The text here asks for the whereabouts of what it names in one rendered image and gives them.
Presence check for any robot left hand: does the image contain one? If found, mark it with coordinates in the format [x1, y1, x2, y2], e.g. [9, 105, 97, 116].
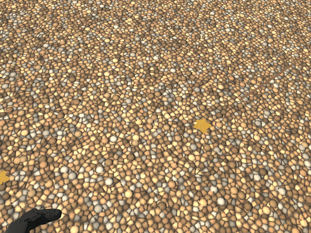
[5, 208, 62, 233]

